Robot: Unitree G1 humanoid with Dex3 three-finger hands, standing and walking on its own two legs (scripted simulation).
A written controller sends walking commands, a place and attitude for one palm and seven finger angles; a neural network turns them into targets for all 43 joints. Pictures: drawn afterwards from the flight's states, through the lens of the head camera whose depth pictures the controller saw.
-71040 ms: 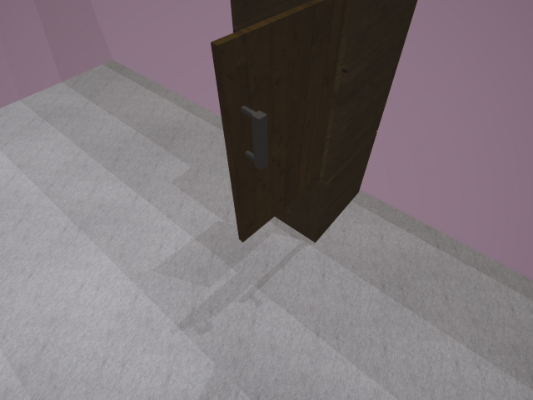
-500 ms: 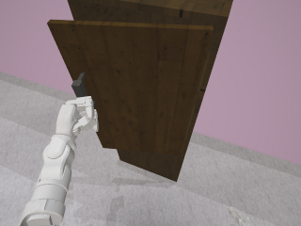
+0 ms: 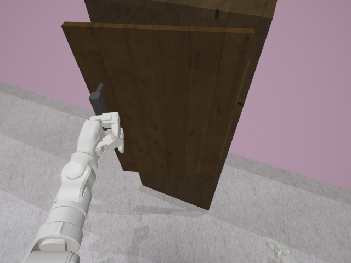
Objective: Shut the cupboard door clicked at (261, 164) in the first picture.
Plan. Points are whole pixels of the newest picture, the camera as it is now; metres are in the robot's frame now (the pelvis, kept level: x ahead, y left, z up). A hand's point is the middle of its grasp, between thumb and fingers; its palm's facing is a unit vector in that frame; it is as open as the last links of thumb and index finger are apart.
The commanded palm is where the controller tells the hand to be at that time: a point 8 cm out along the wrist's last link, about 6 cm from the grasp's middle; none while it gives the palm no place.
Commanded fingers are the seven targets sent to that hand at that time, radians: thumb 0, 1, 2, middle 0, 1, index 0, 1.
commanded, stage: push the door shut along its arc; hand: left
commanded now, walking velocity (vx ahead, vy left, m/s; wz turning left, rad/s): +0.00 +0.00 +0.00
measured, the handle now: (105, 109) +0.47 +0.19 +0.08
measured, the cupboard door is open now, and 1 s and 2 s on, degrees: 16 4 0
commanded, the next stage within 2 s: pull the fist back off the door in 1.52 s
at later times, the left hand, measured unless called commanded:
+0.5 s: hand (122, 116) +0.44 +0.14 +0.09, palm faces -0.22 -0.97 -0.05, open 3.1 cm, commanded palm +0.44 +0.17 +0.08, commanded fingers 0.00 0.90 0.90 -1.30 -1.50 -1.30 -1.50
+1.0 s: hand (144, 101) +0.49 +0.09 +0.09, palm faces -0.35 -0.94 -0.03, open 2.8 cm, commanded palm +0.50 +0.14 +0.08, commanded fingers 0.00 0.90 0.90 -1.30 -1.50 -1.30 -1.50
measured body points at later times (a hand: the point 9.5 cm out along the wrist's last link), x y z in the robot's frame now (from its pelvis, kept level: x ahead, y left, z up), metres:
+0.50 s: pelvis -0.02 +0.01 -0.02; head +0.06 +0.01 +0.43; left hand +0.44 +0.19 +0.09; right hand +0.05 -0.26 -0.13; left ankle +0.01 +0.10 -0.70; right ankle +0.00 -0.08 -0.70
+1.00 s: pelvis -0.01 +0.00 -0.02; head +0.10 +0.00 +0.41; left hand +0.51 +0.15 +0.09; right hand -0.01 -0.26 -0.14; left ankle +0.01 +0.10 -0.70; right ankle +0.00 -0.08 -0.70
